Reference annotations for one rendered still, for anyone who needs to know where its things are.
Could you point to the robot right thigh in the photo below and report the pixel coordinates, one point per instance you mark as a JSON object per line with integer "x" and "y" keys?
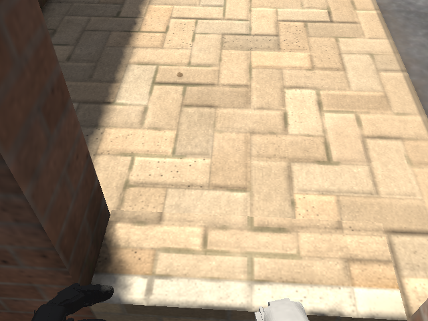
{"x": 281, "y": 310}

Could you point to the left robot hand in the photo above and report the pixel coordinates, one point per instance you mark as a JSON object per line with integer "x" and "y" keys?
{"x": 72, "y": 299}

